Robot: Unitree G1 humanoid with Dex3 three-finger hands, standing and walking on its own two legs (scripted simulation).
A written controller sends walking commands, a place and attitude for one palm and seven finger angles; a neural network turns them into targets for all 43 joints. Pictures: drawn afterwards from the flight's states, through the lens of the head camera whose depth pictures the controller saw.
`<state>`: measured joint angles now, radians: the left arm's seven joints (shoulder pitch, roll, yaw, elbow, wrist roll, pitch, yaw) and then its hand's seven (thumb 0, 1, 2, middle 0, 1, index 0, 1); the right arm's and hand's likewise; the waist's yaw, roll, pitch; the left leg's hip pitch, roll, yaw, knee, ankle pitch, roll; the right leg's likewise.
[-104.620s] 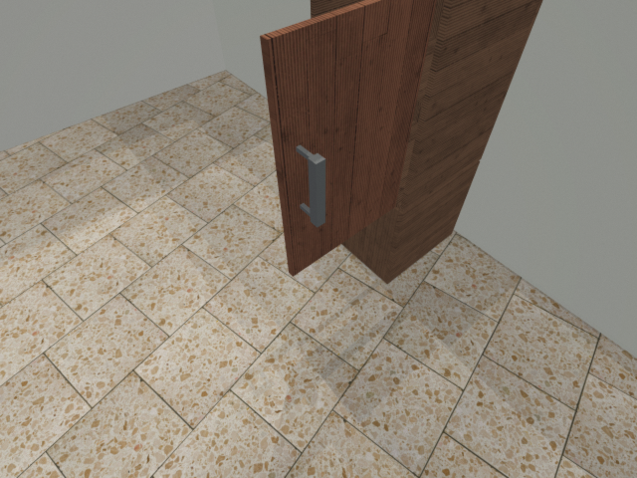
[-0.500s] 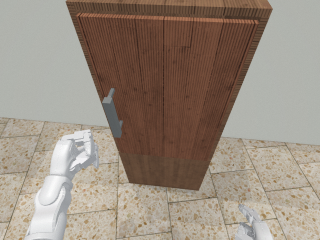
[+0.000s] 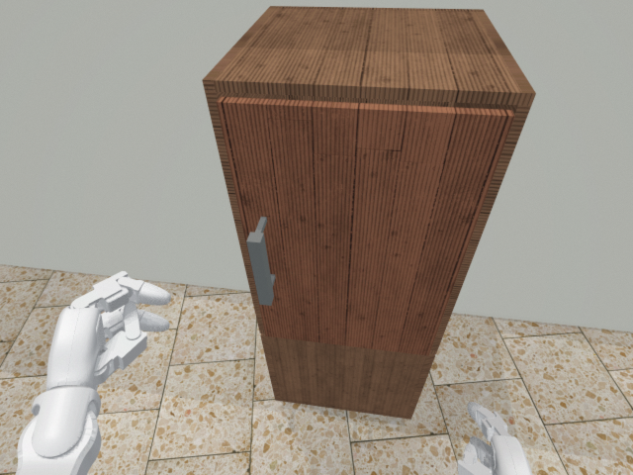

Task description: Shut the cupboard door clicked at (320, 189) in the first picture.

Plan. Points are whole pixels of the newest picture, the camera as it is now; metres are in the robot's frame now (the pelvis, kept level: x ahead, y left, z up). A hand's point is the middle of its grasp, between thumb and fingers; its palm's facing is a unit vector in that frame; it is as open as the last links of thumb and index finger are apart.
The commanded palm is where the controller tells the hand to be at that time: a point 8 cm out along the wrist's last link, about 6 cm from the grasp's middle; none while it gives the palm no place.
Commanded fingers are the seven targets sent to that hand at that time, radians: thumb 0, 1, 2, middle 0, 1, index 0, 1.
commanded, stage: draw the hand back to the body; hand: left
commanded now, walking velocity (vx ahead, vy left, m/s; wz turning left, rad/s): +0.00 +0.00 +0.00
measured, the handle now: (264, 262) +0.48 +0.15 -0.03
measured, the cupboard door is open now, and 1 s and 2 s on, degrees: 0 0 0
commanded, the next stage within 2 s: step back with the hand held close in 0.70 s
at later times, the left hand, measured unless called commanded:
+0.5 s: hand (45, 342) +0.19 +0.27 +0.17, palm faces +0.49 -0.78 -0.39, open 7.1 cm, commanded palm +0.14 +0.30 +0.18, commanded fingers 0.00 0.90 0.90 -0.20 -0.30 -0.20 -0.30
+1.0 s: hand (79, 344) +0.19 +0.24 +0.16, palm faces +0.43 -0.79 -0.44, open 7.4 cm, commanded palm +0.13 +0.28 +0.18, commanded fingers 0.00 0.90 0.90 -0.20 -0.30 -0.20 -0.30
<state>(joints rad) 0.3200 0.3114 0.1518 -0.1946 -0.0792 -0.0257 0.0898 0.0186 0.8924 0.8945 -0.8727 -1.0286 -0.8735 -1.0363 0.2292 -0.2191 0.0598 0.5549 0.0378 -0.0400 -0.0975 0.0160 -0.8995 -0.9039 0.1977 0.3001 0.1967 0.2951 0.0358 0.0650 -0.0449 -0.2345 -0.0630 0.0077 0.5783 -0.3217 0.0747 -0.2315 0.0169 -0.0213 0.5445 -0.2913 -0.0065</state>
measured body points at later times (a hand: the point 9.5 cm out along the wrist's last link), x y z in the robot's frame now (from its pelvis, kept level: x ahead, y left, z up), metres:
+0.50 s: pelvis +0.00 +0.00 +0.01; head -0.03 -0.02 +0.46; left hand +0.15 +0.31 +0.19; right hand +0.19 -0.21 -0.07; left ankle -0.01 +0.07 -0.73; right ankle +0.00 -0.12 -0.73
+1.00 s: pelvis -0.01 -0.02 +0.01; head -0.02 -0.05 +0.46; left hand +0.16 +0.28 +0.19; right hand +0.17 -0.26 -0.08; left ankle -0.01 +0.07 -0.73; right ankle +0.00 -0.12 -0.73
